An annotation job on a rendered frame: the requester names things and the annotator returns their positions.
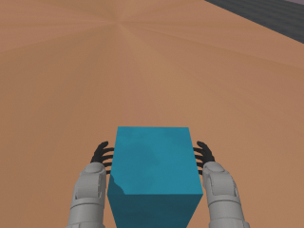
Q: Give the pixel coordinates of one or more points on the left robot forearm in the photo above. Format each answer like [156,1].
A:
[88,198]

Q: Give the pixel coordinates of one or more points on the carton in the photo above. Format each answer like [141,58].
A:
[154,179]

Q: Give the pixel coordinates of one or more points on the right robot forearm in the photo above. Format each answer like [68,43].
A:
[222,197]

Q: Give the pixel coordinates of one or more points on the robot left hand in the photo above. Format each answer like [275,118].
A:
[98,155]

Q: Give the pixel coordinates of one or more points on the robot right hand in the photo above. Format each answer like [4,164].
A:
[206,155]

